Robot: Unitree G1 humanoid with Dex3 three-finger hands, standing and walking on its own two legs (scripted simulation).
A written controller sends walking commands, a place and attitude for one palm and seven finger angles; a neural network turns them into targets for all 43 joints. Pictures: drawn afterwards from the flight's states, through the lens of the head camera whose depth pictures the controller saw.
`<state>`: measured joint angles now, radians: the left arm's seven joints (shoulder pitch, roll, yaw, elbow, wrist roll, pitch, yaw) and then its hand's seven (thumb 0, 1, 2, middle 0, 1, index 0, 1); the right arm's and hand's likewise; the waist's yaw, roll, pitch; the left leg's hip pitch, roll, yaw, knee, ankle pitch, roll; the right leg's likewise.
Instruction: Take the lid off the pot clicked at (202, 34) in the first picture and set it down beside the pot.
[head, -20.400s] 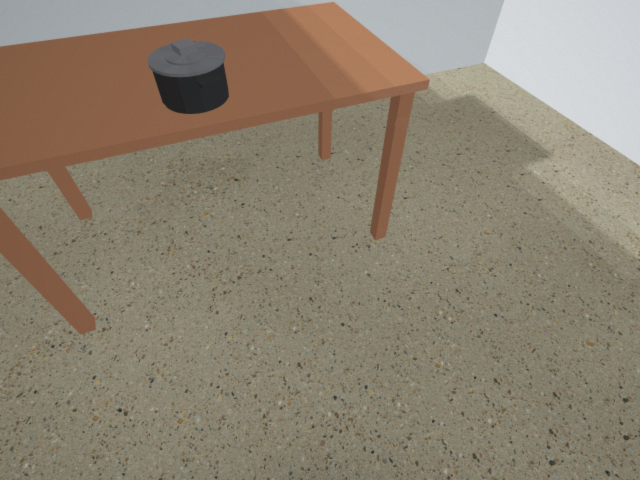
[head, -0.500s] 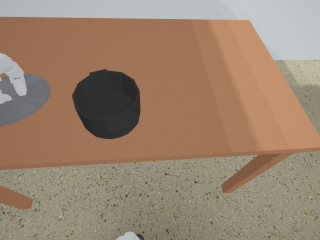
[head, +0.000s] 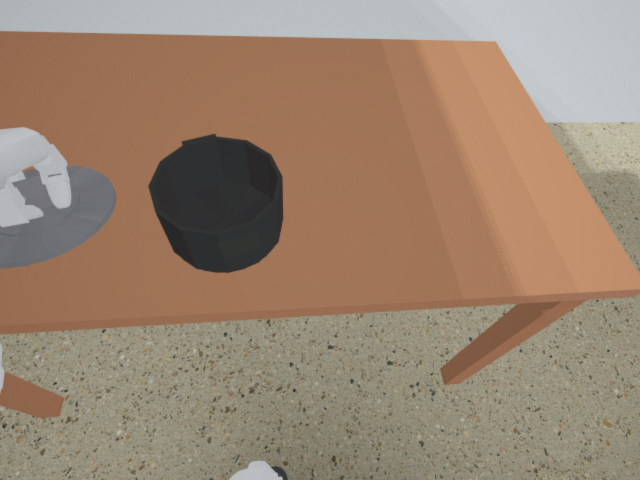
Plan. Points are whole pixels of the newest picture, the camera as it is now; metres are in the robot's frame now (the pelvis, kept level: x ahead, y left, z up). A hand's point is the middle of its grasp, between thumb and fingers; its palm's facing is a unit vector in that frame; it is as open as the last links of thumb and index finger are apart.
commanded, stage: lower the lid onto the table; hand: left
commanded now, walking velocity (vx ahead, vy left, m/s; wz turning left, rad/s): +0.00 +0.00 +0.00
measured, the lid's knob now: (27, 195) +0.45 +0.37 +0.06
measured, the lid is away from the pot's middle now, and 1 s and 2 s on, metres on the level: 0.23 0.24 0.24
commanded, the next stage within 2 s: open the fingers wide in 1.30 s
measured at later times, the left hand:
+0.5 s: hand (32, 210) +0.43 +0.36 +0.06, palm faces -0.49 -0.14 -0.86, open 5.6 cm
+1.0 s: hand (45, 221) +0.44 +0.36 +0.03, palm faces -0.50 -0.12 -0.86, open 5.5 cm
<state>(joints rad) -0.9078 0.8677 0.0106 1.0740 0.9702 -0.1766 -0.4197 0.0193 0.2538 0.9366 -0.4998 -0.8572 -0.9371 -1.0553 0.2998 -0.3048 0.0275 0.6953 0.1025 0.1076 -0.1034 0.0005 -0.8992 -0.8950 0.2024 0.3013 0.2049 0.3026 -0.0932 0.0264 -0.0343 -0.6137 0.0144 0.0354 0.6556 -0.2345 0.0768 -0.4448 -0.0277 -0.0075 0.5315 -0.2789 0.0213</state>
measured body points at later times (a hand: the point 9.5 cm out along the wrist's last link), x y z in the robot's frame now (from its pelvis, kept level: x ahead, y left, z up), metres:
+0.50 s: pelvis +0.00 +0.00 -0.01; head +0.09 +0.03 +0.43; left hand +0.46 +0.36 +0.10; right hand +0.02 -0.29 -0.11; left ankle +0.05 +0.07 -0.72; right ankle -0.01 -0.18 -0.72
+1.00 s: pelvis +0.00 +0.01 -0.02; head +0.10 +0.04 +0.42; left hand +0.46 +0.36 +0.08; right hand +0.01 -0.28 -0.12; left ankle +0.05 +0.07 -0.72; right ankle -0.01 -0.18 -0.72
